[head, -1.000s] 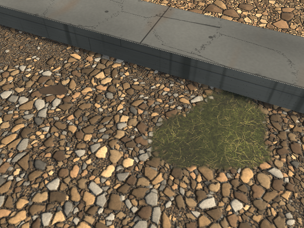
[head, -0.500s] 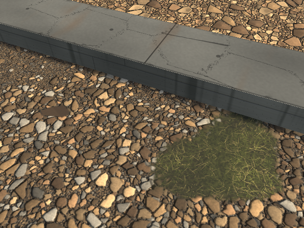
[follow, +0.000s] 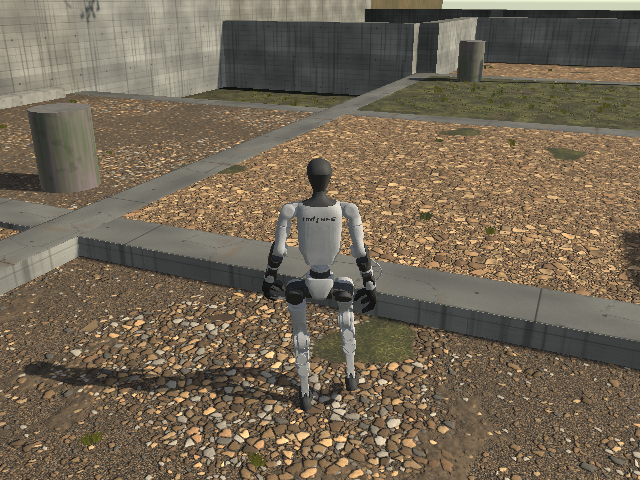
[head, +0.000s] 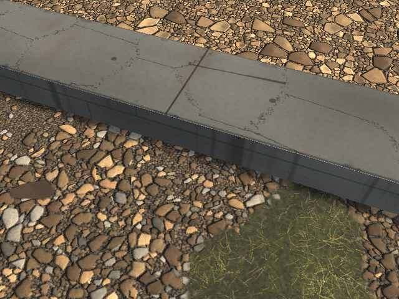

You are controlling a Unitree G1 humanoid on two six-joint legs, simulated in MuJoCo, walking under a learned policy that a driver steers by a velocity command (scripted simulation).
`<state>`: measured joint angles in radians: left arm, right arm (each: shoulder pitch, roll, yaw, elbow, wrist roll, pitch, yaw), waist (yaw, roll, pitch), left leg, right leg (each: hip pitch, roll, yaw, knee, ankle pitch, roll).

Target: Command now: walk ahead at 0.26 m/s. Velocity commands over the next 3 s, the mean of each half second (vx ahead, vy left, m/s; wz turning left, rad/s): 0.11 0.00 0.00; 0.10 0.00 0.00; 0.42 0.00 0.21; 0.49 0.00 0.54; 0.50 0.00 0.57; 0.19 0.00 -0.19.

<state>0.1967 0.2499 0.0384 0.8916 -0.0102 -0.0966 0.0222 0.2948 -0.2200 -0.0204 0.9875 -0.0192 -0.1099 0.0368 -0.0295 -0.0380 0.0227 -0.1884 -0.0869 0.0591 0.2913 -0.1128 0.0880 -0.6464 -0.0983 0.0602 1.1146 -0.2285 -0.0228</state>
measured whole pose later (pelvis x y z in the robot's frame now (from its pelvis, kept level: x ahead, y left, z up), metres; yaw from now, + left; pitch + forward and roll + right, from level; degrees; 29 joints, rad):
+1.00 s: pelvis +0.19 -0.04 -0.02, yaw +1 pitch -1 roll +0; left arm 0.20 0.20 0.05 1.04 -0.03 -0.07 0.00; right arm 0.40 -0.21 -0.04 1.11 0.03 -0.07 -0.03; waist -0.03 0.03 0.00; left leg -0.08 0.03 0.00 0.53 -0.43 0.00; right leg -0.34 0.01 -0.07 0.69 -0.39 -0.09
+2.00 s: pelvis +0.66 +0.07 +0.00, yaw +26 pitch +3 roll +0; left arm 0.00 0.27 0.04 0.78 0.00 -0.12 0.00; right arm 0.33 -0.27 -0.08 0.83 0.02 -0.06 -0.01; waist -0.09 -0.04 0.00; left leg -0.11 -0.13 -0.17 0.38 -0.30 0.09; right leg -0.60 -0.04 0.09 0.50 0.05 0.03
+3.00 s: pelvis +0.96 +0.31 -0.01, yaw +34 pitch +1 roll +2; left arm 0.21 0.26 0.07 0.80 -0.01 0.05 0.01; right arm 0.12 -0.25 -0.07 0.77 0.00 0.00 -0.04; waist 0.01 -0.01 0.02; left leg -0.24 0.03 0.23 0.44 -0.21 0.03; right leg -0.42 -0.08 -0.06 0.81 -0.35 0.05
